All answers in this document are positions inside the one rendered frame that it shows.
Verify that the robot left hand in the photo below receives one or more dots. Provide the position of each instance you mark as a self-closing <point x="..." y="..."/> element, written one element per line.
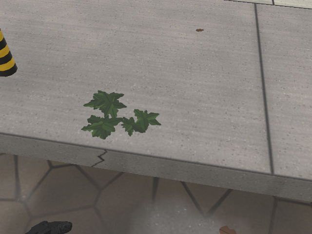
<point x="54" y="227"/>

